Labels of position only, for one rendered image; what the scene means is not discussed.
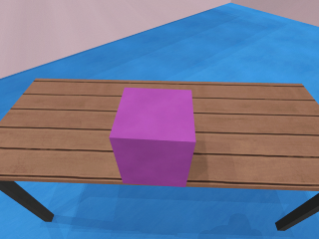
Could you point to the carton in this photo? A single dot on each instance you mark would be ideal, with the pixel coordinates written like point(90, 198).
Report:
point(153, 136)

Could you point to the table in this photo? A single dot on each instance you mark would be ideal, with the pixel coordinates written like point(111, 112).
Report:
point(247, 136)

